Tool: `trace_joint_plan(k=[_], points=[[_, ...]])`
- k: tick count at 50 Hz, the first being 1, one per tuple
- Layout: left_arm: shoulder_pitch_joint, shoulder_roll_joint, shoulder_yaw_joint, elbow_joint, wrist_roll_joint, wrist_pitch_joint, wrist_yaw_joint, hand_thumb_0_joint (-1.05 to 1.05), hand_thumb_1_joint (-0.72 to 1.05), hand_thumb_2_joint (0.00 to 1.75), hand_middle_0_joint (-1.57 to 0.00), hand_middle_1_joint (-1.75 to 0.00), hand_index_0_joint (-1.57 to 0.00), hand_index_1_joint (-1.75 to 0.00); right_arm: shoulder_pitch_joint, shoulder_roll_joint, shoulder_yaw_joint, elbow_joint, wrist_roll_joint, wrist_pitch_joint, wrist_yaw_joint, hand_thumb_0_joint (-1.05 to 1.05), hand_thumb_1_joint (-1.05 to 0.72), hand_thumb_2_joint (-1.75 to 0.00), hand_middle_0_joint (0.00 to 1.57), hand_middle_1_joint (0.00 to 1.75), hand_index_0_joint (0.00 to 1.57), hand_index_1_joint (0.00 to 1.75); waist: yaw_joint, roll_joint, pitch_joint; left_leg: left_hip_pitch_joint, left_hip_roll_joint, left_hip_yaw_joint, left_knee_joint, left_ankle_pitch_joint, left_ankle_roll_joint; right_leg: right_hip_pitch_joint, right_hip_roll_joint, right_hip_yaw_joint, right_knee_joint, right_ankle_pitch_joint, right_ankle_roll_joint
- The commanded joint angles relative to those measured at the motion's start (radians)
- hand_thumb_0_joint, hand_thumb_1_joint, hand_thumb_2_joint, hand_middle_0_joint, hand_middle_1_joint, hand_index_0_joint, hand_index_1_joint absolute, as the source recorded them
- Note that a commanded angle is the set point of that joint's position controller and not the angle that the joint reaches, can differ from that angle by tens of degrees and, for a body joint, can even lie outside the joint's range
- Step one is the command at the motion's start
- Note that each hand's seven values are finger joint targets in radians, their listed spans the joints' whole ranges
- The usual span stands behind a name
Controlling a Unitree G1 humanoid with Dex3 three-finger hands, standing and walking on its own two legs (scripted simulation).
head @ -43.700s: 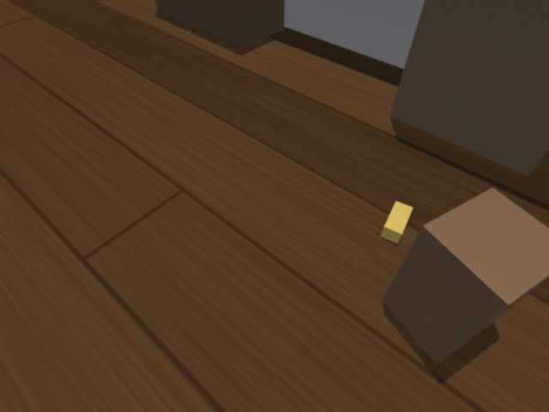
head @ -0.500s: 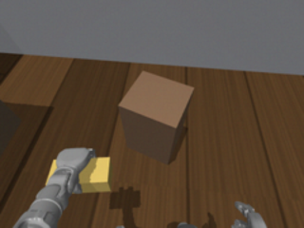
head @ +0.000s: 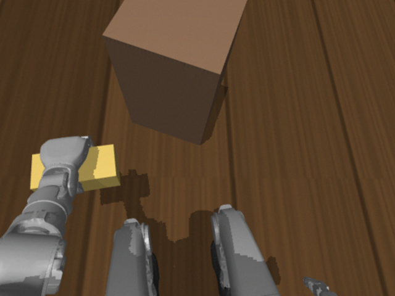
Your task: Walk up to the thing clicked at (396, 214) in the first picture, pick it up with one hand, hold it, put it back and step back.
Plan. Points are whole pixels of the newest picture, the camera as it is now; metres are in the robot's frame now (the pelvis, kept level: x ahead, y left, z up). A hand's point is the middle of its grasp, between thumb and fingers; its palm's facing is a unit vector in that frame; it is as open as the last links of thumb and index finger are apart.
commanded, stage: crouch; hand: left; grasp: from above
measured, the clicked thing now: (79, 170) +0.42 +0.23 -0.17
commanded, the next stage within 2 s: lower in 1.08 s
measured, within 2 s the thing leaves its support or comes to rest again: neither
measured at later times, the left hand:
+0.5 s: hand (89, 173) +0.44 +0.24 -0.29, palm faces -0.46 -0.02 -0.89, open 10.8 cm
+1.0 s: hand (95, 176) +0.45 +0.24 -0.36, palm faces -0.47 -0.02 -0.88, open 10.8 cm
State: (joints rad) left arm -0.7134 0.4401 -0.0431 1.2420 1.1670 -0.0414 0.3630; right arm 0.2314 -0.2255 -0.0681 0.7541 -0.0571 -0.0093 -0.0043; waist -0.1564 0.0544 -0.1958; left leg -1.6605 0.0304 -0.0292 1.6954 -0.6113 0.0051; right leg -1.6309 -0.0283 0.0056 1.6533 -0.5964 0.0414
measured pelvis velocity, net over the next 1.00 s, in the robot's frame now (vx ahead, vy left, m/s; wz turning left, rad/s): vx -0.02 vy -0.01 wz -0.06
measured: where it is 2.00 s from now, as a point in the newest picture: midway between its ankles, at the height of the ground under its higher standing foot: (188, 287)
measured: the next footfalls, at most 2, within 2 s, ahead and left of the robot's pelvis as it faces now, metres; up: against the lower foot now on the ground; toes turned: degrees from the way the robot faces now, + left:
none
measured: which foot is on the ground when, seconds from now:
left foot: down 0.00-1.00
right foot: down 0.00-1.00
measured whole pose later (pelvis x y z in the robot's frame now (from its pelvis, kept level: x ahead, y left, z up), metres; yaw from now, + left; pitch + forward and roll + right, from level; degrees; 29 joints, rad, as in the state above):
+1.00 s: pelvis -0.02 -0.01 -0.19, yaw -4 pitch +36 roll -7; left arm -0.96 0.69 0.10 1.47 1.28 -0.19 0.40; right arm 0.18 -0.26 0.02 0.75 -0.14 -0.06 0.13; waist -0.25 0.00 -0.07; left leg -2.26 0.02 -0.12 2.31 -0.68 -0.01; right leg -2.20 -0.01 -0.03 2.23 -0.66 0.04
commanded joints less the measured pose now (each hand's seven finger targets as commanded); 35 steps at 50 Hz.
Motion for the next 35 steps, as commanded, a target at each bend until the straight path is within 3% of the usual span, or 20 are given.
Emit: trace_joint_plan(k=[1, 5, 8, 9, 12, 16, 20, 22, 25, 28, 35], points=[[-0.342, 0.246, 0.052, -0.126, 0.002, -0.025, 0.029, 0.00, 0.68, 0.88, -1.03, -0.71, -1.04, -0.71, 0.109, -0.209, -0.058, -0.075, -0.004, -0.043, -0.006, 0.00, -0.89, -0.90, 0.20, 0.30, 0.20, 0.30, -0.020, 0.053, -0.535, 0.319, -0.031, -0.036, -0.156, 0.031, 0.003, 0.132, 0.029, -0.074, -0.120, 0.051, -0.076], [-0.438, 0.336, 0.095, -0.199, 0.018, -0.067, 0.047, 0.00, 0.71, 0.92, -1.07, -0.72, -1.07, -0.72, 0.116, -0.214, -0.044, -0.065, -0.017, -0.061, 0.009, 0.00, -0.89, -0.90, 0.20, 0.30, 0.20, 0.30, -0.026, 0.094, -0.666, 0.254, -0.040, -0.007, -0.038, 0.084, 0.012, 0.122, 0.029, -0.067, -0.044, 0.101, -0.071], [-0.453, 0.344, 0.108, -0.170, 0.041, -0.081, 0.066, 0.00, 0.71, 0.97, -1.08, -0.72, -1.07, -0.73, 0.132, -0.227, -0.037, -0.044, -0.030, -0.072, 0.022, 0.00, -0.90, -0.90, 0.20, 0.30, 0.20, 0.30, -0.035, 0.150, -0.672, 0.292, -0.034, -0.025, 0.009, 0.154, 0.003, 0.025, 0.022, -0.079, 0.023, 0.143, -0.075], [-0.511, 0.353, 0.107, -0.209, 0.046, -0.089, 0.074, 0.00, 0.72, 0.95, -1.08, -0.72, -1.07, -0.73, 0.130, -0.231, -0.041, -0.042, -0.032, -0.074, 0.024, 0.00, -0.89, -0.90, 0.20, 0.30, 0.20, 0.30, -0.034, 0.182, -0.705, 0.299, -0.033, -0.022, 0.024, 0.153, 0.001, 0.005, 0.026, -0.081, 0.039, 0.145, -0.078], [-0.450, 0.360, 0.120, -0.141, 0.065, -0.082, 0.094, 0.00, 0.69, 0.89, -1.05, -0.71, -1.06, -0.70, 0.142, -0.225, -0.032, -0.036, -0.040, -0.072, 0.039, 0.00, -0.90, -0.90, 0.20, 0.30, 0.20, 0.30, -0.024, 0.184, -0.697, 0.272, -0.035, -0.005, 0.071, 0.191, 0.003, 0.002, 0.027, -0.082, 0.068, 0.178, -0.077], [-0.488, 0.363, 0.118, -0.121, 0.068, -0.064, 0.097, 0.00, 0.72, 0.91, -1.07, -0.70, -1.07, -0.70, 0.140, -0.233, -0.036, -0.037, -0.046, -0.073, 0.055, 0.00, -0.90, -0.90, 0.20, 0.30, 0.20, 0.30, -0.033, 0.233, -0.699, 0.267, -0.030, -0.010, 0.108, 0.198, 0.000, -0.067, 0.030, -0.096, 0.122, 0.175, -0.081], [-0.494, 0.381, 0.127, -0.094, 0.051, -0.051, 0.085, 0.00, 0.71, 0.90, -1.07, -0.69, -1.07, -0.69, 0.135, -0.234, -0.035, -0.040, -0.050, -0.069, 0.065, 0.00, -0.90, -0.90, 0.20, 0.30, 0.20, 0.30, -0.040, 0.205, -0.677, 0.180, -0.031, 0.004, 0.160, 0.176, 0.009, -0.062, 0.033, -0.095, 0.151, 0.179, -0.075], [-0.490, 0.348, 0.107, -0.082, 0.042, -0.054, 0.069, 0.00, 0.72, 0.92, -1.07, -0.71, -1.07, -0.71, 0.139, -0.234, -0.034, -0.038, -0.052, -0.069, 0.072, 0.00, -0.90, -0.90, 0.20, 0.30, 0.20, 0.30, -0.058, 0.185, -0.647, 0.145, -0.029, 0.001, 0.186, 0.185, 0.012, -0.071, 0.033, -0.098, 0.167, 0.192, -0.071], [-0.489, 0.412, 0.134, -0.068, 0.041, -0.063, 0.051, 0.00, 0.71, 0.89, -1.05, -0.72, -1.06, -0.71, 0.140, -0.237, -0.031, -0.041, -0.049, -0.063, 0.078, 0.00, -0.90, -0.90, 0.20, 0.30, 0.20, 0.30, -0.048, 0.171, -0.648, 0.103, -0.029, 0.004, 0.221, 0.206, 0.015, -0.058, 0.037, -0.097, 0.197, 0.215, -0.068], [-0.483, 0.411, 0.138, -0.056, 0.046, -0.080, 0.038, 0.00, 0.69, 0.91, -1.06, -0.71, -1.06, -0.71, 0.151, -0.247, -0.028, -0.043, -0.054, -0.062, 0.087, 0.00, -0.90, -0.90, 0.20, 0.30, 0.20, 0.30, -0.060, 0.177, -0.622, 0.093, -0.029, -0.004, 0.240, 0.209, 0.009, -0.093, 0.034, -0.104, 0.228, 0.209, -0.069], [-0.547, 0.481, 0.165, -0.045, 0.075, -0.127, 0.048, 0.00, 0.72, 0.88, -1.06, -0.73, -1.07, -0.72, 0.156, -0.259, -0.016, -0.037, -0.064, -0.056, 0.104, 0.00, -0.90, -0.90, 0.20, 0.30, 0.20, 0.30, -0.065, 0.206, -0.619, 0.027, -0.029, 0.007, 0.302, 0.171, 0.013, -0.135, 0.041, -0.108, 0.278, 0.183, -0.070]])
